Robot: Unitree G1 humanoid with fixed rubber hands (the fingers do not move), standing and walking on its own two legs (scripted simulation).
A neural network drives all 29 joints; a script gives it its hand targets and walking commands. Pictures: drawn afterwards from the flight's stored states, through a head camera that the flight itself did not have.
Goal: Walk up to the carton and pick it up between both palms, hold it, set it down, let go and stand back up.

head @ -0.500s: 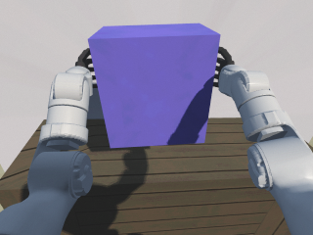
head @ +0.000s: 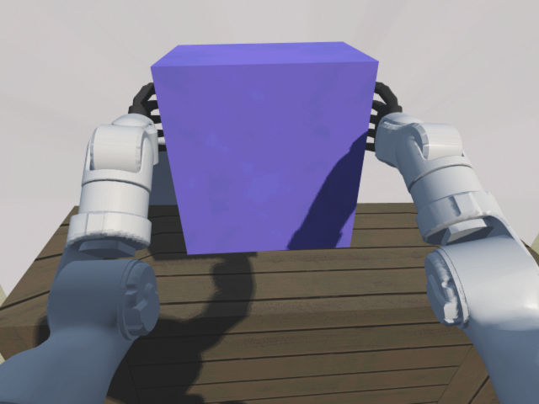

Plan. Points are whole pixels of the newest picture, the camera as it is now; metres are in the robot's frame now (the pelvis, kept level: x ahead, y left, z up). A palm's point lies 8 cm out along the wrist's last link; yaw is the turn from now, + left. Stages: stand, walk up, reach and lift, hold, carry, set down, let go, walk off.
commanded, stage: hold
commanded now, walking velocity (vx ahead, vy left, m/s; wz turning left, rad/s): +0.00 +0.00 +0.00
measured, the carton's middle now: (265, 147) +0.41 +0.01 +0.28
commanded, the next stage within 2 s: none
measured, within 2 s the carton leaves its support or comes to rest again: neither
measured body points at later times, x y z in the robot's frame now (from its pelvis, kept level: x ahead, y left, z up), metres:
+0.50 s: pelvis +0.00 +0.00 +0.00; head -0.10 +0.02 +0.44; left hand +0.39 +0.18 +0.31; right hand +0.39 -0.16 +0.32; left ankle +0.04 +0.13 -0.75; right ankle -0.02 -0.10 -0.75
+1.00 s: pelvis +0.00 +0.00 +0.00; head -0.10 +0.02 +0.44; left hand +0.39 +0.18 +0.31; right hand +0.39 -0.16 +0.32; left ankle +0.04 +0.13 -0.75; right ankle -0.02 -0.10 -0.75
